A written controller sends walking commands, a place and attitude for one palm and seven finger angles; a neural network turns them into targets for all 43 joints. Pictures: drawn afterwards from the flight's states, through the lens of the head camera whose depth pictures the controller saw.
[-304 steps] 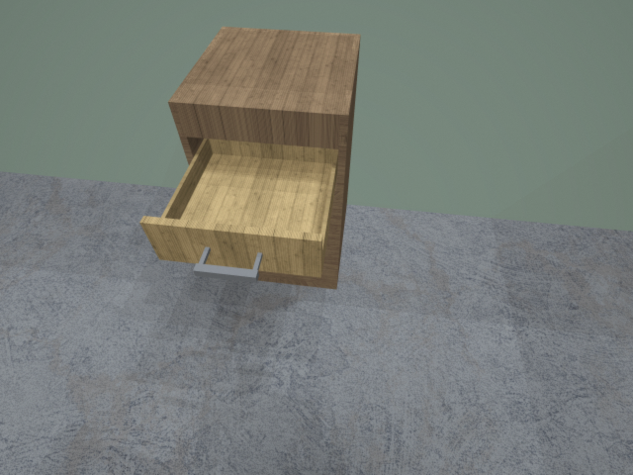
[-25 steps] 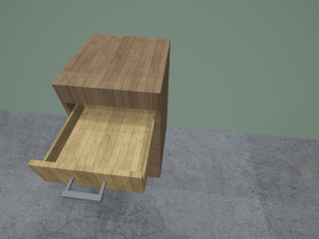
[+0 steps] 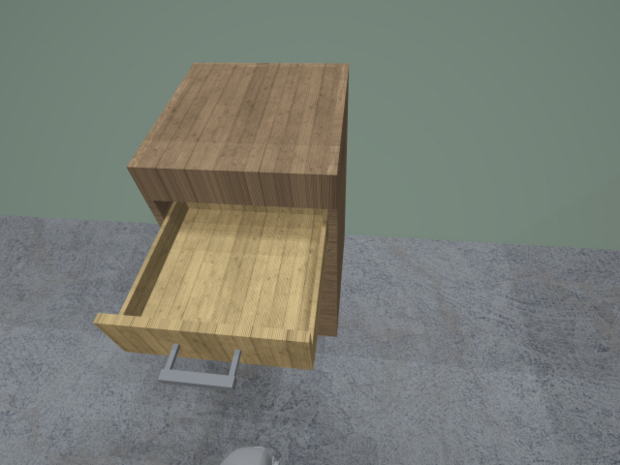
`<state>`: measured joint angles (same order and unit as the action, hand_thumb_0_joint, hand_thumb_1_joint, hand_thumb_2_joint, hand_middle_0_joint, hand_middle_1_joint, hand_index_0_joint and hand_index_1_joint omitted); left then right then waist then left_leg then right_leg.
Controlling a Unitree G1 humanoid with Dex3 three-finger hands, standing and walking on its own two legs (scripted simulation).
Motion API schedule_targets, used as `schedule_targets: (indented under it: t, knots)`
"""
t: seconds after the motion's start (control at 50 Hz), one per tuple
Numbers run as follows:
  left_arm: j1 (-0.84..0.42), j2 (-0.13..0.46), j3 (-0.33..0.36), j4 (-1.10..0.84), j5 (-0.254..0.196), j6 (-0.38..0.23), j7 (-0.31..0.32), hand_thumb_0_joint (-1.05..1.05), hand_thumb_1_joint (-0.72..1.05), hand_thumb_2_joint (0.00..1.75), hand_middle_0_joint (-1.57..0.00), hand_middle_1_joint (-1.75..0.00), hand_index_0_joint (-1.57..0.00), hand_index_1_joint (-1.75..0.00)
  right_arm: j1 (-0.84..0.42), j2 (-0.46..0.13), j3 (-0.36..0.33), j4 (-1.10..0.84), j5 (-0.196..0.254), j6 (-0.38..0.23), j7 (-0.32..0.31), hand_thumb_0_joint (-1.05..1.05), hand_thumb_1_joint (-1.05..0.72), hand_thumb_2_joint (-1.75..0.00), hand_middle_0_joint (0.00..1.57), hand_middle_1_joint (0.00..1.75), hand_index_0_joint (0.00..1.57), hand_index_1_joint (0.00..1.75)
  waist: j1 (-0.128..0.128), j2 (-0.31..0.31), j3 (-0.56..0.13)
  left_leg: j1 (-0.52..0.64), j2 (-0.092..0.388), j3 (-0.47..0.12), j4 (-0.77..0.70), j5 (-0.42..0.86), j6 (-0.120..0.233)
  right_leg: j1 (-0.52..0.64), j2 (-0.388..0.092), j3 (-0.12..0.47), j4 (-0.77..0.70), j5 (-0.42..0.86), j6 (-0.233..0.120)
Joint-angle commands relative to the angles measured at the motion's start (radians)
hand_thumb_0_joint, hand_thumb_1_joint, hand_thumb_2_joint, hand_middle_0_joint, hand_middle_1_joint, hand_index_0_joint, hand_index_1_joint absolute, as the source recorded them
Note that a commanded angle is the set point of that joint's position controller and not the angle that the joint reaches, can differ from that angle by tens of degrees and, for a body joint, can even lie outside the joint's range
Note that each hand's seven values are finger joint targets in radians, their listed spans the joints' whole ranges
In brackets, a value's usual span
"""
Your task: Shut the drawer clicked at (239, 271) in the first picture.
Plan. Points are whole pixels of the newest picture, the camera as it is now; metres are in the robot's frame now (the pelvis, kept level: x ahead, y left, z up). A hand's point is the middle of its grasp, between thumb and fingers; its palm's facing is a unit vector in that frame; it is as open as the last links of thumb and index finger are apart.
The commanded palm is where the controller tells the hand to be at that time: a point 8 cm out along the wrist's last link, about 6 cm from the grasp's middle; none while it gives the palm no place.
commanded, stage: come to a stop and stand still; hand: left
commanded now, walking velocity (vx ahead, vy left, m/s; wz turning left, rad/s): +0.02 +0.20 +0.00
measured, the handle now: (201, 366) +0.30 +0.24 -0.19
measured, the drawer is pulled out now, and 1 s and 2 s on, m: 0.30 0.30 0.30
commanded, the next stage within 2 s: look again from close up in 1.18 s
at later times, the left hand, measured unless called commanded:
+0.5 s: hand out of the picture +0.01 +0.21 -0.17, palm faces +0.00 -0.97 -0.24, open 7.3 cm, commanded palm none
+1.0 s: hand out of the picture +0.00 +0.22 -0.17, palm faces -0.01 -0.98 -0.21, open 7.4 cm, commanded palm none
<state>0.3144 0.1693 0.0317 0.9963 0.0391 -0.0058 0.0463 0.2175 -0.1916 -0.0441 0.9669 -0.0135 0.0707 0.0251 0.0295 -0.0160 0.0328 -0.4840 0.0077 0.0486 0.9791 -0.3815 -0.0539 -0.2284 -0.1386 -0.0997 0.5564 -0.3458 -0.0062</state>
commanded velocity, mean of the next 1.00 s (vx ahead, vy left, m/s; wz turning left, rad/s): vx -0.01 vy -0.06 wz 0.00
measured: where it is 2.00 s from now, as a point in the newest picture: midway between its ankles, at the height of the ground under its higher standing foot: outside the picture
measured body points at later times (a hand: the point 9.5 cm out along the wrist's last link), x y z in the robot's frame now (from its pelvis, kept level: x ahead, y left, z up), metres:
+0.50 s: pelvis +0.00 +0.03 -0.01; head +0.00 +0.01 +0.44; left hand +0.01 +0.26 -0.15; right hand +0.01 -0.19 -0.17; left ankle +0.00 +0.19 -0.73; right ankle -0.02 -0.04 -0.74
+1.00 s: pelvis +0.00 +0.05 +0.00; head +0.00 +0.05 +0.45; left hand +0.00 +0.28 -0.16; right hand -0.02 -0.15 -0.17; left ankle -0.01 +0.16 -0.74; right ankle -0.02 -0.04 -0.74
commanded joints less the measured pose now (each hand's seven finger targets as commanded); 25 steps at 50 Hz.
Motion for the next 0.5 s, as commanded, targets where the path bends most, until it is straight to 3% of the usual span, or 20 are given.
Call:
schedule_targets:
  t: [0.0,0.02,0.06,0.08,0.1,0.12,0.14,0.16,0.18,0.22,0.24,0.28,0.3,0.32,0.36,0.4,0.42,0.44,0.46,0.48]
  knots:
    - [0.063,0.270,0.074,-0.042,0.003,-0.006,0.003,0.00,0.90,0.90,-0.20,-0.30,-0.20,-0.30,-0.043,-0.030,0.000,-0.077,0.011,-0.037,0.001,0.00,-0.90,-0.90,0.20,0.30,0.20,0.30,0.035,-0.211,-0.027,0.075,-0.028,0.082,-0.277,-0.001,0.005,0.084,-0.191,0.143,-0.118,0.632,-0.142]
    - [0.052,0.271,0.076,-0.042,0.003,-0.003,0.002,0.00,0.90,0.90,-0.20,-0.30,-0.20,-0.30,-0.009,-0.036,-0.001,-0.068,0.011,-0.040,-0.001,0.00,-0.90,-0.90,0.20,0.30,0.20,0.30,0.019,-0.216,-0.038,0.148,-0.037,0.094,-0.338,0.033,0.009,0.047,-0.181,0.133,-0.103,0.599,-0.127]
    - [0.004,0.248,0.067,-0.048,-0.002,0.008,-0.002,0.00,0.90,0.90,-0.20,-0.30,-0.20,-0.30,0.112,-0.053,-0.004,-0.022,0.009,-0.054,-0.009,0.00,-0.90,-0.90,0.20,0.30,0.20,0.30,-0.044,-0.177,-0.071,0.356,-0.032,0.111,-0.544,0.215,0.022,-0.028,-0.103,0.081,0.005,0.475,-0.068]
    - [0.007,0.191,0.055,-0.061,-0.007,0.014,-0.004,0.00,0.90,0.90,-0.20,-0.30,-0.20,-0.30,0.163,-0.106,-0.012,-0.005,0.003,-0.066,-0.017,0.00,-0.90,-0.90,0.20,0.30,0.20,0.30,-0.057,-0.033,-0.112,0.474,0.066,0.040,-0.595,0.412,0.046,-0.081,-0.030,0.041,0.143,0.301,-0.028]
    - [0.026,0.109,0.035,-0.079,-0.016,0.021,-0.008,0.00,0.90,0.90,-0.20,-0.30,-0.20,-0.30,0.177,-0.176,-0.023,-0.007,0.001,-0.074,-0.023,0.00,-0.90,-0.90,0.20,0.30,0.20,0.30,-0.045,0.194,-0.105,0.524,0.290,-0.232,-0.610,0.707,0.143,-0.251,0.074,0.001,0.281,-0.160,0.028]
    - [0.027,0.077,0.025,-0.084,-0.015,0.025,0.000,0.00,0.90,0.90,-0.20,-0.30,-0.20,-0.30,0.210,-0.198,-0.021,-0.016,-0.002,-0.069,-0.031,0.00,-0.90,-0.90,0.20,0.30,0.20,0.30,-0.066,0.180,-0.084,0.384,0.357,-0.242,-0.645,0.753,0.229,-0.203,0.083,0.053,0.435,-0.287,0.017]
    - [0.038,0.051,0.016,-0.083,-0.022,0.022,-0.003,0.00,0.90,0.90,-0.20,-0.30,-0.20,-0.30,0.154,-0.171,-0.009,-0.015,-0.010,-0.076,-0.043,0.00,-0.90,-0.90,0.20,0.30,0.20,0.30,-0.031,0.143,-0.068,0.336,0.360,-0.258,-0.643,0.770,0.261,-0.217,0.073,0.086,0.493,-0.249,0.013]
    - [0.053,0.048,0.014,-0.036,-0.023,0.024,0.000,0.00,0.90,0.90,-0.20,-0.30,-0.20,-0.30,0.104,-0.143,0.004,0.006,-0.010,-0.089,-0.054,0.00,-0.90,-0.90,0.20,0.30,0.20,0.30,-0.018,0.302,-0.097,0.302,0.327,-0.239,-0.667,0.714,0.241,-0.157,0.063,0.135,0.480,-0.209,0.017]
    - [0.067,0.072,0.015,-0.012,-0.022,0.024,-0.004,0.00,0.90,0.90,-0.20,-0.30,-0.20,-0.30,0.042,-0.104,0.014,0.007,-0.009,-0.091,-0.056,0.00,-0.90,-0.90,0.20,0.30,0.20,0.30,0.002,0.307,-0.050,0.257,0.285,-0.163,-0.661,0.678,0.221,-0.125,0.052,0.130,0.439,-0.163,0.016]
    - [0.056,0.066,0.004,0.006,-0.025,0.025,-0.016,0.00,0.90,0.90,-0.20,-0.30,-0.20,-0.30,0.017,-0.103,0.016,0.019,-0.013,-0.088,-0.056,0.00,-0.90,-0.90,0.20,0.30,0.20,0.30,0.000,0.223,-0.005,0.242,0.260,-0.122,-0.645,0.664,0.217,-0.085,0.066,0.083,0.284,-0.151,0.015]
    - [0.049,0.061,0.003,0.009,-0.025,0.027,-0.019,0.00,0.90,0.90,-0.20,-0.30,-0.20,-0.30,0.031,-0.111,0.010,0.027,-0.014,-0.083,-0.056,0.00,-0.90,-0.90,0.20,0.30,0.20,0.30,-0.010,0.192,0.001,0.238,0.258,-0.126,-0.641,0.597,0.213,-0.062,0.076,0.067,0.201,-0.142,0.015]
    - [0.076,0.061,0.002,0.023,-0.023,0.025,-0.020,0.00,0.90,0.90,-0.20,-0.30,-0.20,-0.30,0.046,-0.119,0.003,0.045,-0.010,-0.072,-0.057,0.00,-0.90,-0.90,0.20,0.30,0.20,0.30,-0.002,0.139,-0.007,0.225,0.244,-0.123,-0.600,0.445,0.185,0.017,0.093,0.048,-0.007,-0.007,0.011]
    - [0.097,0.073,0.002,0.031,-0.020,0.019,-0.019,0.00,0.90,0.90,-0.20,-0.30,-0.20,-0.30,0.051,-0.103,0.001,0.048,-0.006,-0.070,-0.057,0.00,-0.90,-0.90,0.20,0.30,0.20,0.30,0.001,0.073,0.000,0.208,0.212,-0.110,-0.565,0.380,0.153,0.057,0.095,0.067,-0.118,0.095,0.002]
    - [0.095,0.088,-0.001,0.031,-0.017,0.009,-0.015,0.00,0.90,0.90,-0.20,-0.30,-0.20,-0.30,0.067,-0.075,0.006,0.053,0.001,-0.070,-0.055,0.00,-0.90,-0.90,0.20,0.30,0.20,0.30,-0.012,-0.012,0.002,0.194,0.158,-0.080,-0.531,0.271,0.108,0.065,0.053,0.146,-0.182,0.164,-0.020]
    - [0.039,0.120,-0.005,0.032,-0.020,-0.010,-0.013,0.00,0.90,0.90,-0.20,-0.30,-0.20,-0.30,0.079,-0.023,0.023,0.070,0.004,-0.057,-0.049,0.00,-0.90,-0.90,0.20,0.30,0.20,0.30,-0.048,-0.237,0.029,0.253,0.062,0.018,-0.481,0.071,0.045,-0.039,-0.030,0.229,-0.270,0.181,-0.068]
    - [0.000,0.102,-0.011,0.034,-0.024,-0.014,-0.012,0.00,0.90,0.90,-0.20,-0.30,-0.20,-0.30,0.121,-0.003,0.028,0.110,0.001,-0.056,-0.047,0.00,-0.90,-0.90,0.20,0.30,0.20,0.30,-0.068,-0.166,0.079,0.326,0.071,0.007,-0.503,0.113,0.047,-0.124,-0.022,0.206,-0.303,0.140,-0.087]
    - [0.088,0.105,0.003,0.047,-0.003,-0.031,0.028,0.00,0.90,0.90,-0.20,-0.30,-0.20,-0.30,0.034,-0.089,0.006,0.049,-0.006,-0.069,-0.049,0.00,-0.90,-0.90,0.20,0.30,0.20,0.30,-0.014,-0.109,0.114,0.172,0.068,0.028,-0.307,0.083,0.022,-0.033,-0.039,0.282,-0.219,0.735,0.009]
    - [0.063,0.149,0.003,-0.001,-0.012,-0.043,0.026,0.00,0.90,0.90,-0.20,-0.30,-0.20,-0.30,0.057,-0.012,0.019,0.010,0.000,-0.068,-0.042,0.00,-0.90,-0.90,0.20,0.30,0.20,0.30,-0.044,-0.062,0.006,0.118,0.061,-0.018,-0.228,-0.031,0.051,0.058,-0.099,0.274,-0.207,0.730,-0.023]
    - [0.040,0.143,0.001,-0.020,-0.012,-0.043,0.019,0.00,0.90,0.90,-0.20,-0.30,-0.20,-0.30,0.067,-0.017,0.019,0.007,0.006,-0.069,-0.040,0.00,-0.90,-0.90,0.20,0.30,0.20,0.30,-0.054,-0.030,-0.030,0.131,0.065,-0.016,-0.203,-0.055,0.055,0.056,-0.091,0.251,-0.204,0.627,-0.104]
    - [0.017,0.141,0.003,-0.037,-0.011,-0.042,0.017,0.00,0.90,0.90,-0.20,-0.30,-0.20,-0.30,0.092,-0.008,0.018,0.004,0.006,-0.072,-0.039,0.00,-0.90,-0.90,0.20,0.30,0.20,0.30,-0.064,-0.018,-0.047,0.143,0.053,-0.002,-0.231,-0.039,0.056,0.053,-0.078,0.228,-0.195,0.562,-0.144]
